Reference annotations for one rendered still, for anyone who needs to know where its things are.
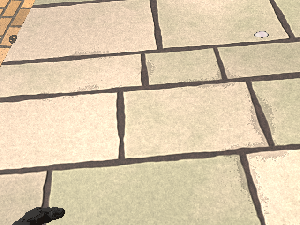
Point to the robot left hand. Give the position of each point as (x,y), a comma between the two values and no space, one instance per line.
(39,216)

